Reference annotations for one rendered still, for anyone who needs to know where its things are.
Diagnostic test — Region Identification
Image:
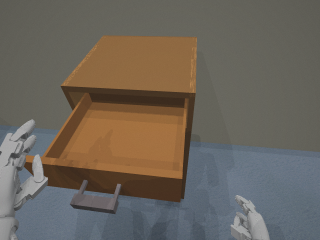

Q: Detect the drawer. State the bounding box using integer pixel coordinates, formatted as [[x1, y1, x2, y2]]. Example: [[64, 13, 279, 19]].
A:
[[24, 92, 188, 203]]

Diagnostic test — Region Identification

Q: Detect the cabinet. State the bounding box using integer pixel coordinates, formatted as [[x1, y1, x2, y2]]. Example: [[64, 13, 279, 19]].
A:
[[61, 35, 197, 199]]

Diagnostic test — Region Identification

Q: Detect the left robot hand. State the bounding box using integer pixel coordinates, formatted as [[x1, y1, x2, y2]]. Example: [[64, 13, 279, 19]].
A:
[[0, 119, 48, 218]]

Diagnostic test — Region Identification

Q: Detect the handle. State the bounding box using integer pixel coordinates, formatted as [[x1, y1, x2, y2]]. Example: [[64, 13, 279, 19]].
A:
[[70, 180, 122, 214]]

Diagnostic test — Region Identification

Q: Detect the right robot hand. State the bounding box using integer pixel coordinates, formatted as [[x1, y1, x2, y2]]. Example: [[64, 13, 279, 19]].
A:
[[230, 195, 270, 240]]

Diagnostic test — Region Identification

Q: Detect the left robot forearm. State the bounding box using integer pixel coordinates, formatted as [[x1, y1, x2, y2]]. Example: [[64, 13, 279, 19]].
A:
[[0, 217, 19, 240]]

